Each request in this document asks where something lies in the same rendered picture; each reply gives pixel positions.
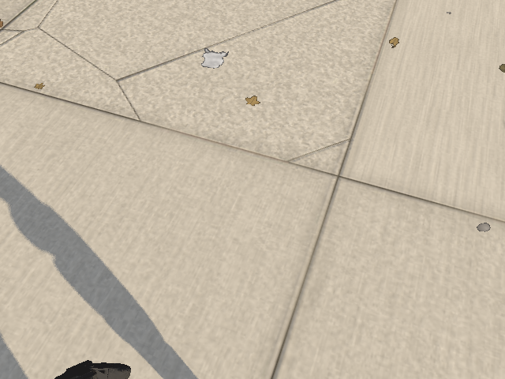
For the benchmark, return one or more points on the robot left hand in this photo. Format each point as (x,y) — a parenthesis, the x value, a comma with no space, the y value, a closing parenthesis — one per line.
(103,370)

